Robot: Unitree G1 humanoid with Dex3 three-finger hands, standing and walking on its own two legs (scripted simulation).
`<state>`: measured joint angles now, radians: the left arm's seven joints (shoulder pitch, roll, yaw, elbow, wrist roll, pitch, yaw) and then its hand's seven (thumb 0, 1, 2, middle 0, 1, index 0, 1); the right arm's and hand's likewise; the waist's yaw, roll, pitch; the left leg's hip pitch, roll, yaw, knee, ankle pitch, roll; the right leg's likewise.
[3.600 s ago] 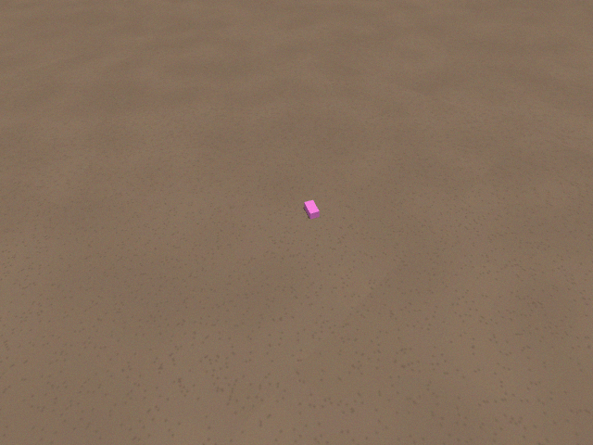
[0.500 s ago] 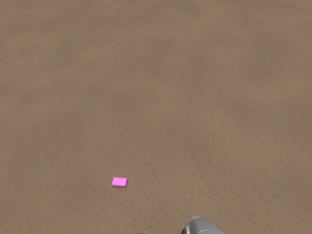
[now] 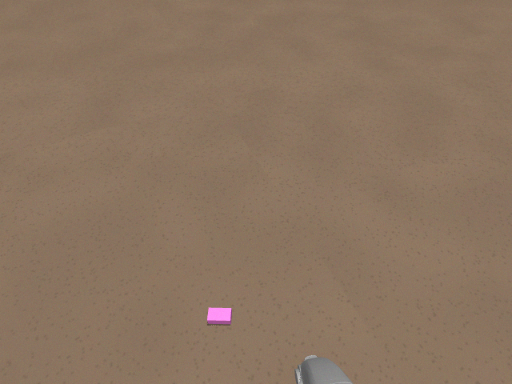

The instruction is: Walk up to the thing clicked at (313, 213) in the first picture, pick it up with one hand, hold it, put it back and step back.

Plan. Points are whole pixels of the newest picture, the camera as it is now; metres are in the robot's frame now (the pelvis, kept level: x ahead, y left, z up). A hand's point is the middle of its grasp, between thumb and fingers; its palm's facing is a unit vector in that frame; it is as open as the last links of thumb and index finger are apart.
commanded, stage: walk up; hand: left
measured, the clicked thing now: (219, 315) +0.49 +0.15 -0.71
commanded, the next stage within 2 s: none
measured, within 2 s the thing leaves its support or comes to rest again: neither
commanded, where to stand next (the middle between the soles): +0.09 -0.06 m, yaw -4 degrees
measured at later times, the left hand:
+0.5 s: hand (137, 378) +0.19 +0.22 -0.13, palm faces -0.14 -0.92 -0.37, open 7.4 cm
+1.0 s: hand out of the picture +0.17 +0.19 -0.11, palm faces -0.10 -0.94 -0.34, open 7.4 cm
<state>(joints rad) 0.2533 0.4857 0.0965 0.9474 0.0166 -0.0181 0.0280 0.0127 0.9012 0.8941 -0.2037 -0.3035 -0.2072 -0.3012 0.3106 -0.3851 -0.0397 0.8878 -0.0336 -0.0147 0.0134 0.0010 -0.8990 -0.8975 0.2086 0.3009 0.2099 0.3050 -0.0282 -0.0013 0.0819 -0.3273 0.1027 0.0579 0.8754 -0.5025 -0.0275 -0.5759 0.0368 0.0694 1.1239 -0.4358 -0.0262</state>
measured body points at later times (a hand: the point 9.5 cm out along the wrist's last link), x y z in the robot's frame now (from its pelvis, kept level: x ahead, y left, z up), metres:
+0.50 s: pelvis +0.03 -0.02 +0.00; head +0.07 -0.02 +0.45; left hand +0.19 +0.27 -0.11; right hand +0.07 -0.36 -0.10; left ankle +0.09 +0.11 -0.70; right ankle +0.05 -0.14 -0.70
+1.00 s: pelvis +0.03 -0.04 +0.04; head +0.05 -0.06 +0.49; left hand +0.17 +0.24 -0.08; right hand +0.09 -0.36 -0.10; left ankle +0.09 +0.11 -0.70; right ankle +0.04 -0.14 -0.70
